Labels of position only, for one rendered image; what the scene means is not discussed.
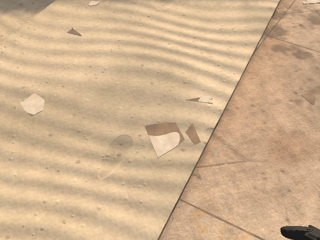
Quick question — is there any robot right hand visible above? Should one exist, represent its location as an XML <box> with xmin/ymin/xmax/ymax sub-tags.
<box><xmin>280</xmin><ymin>225</ymin><xmax>320</xmax><ymax>240</ymax></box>

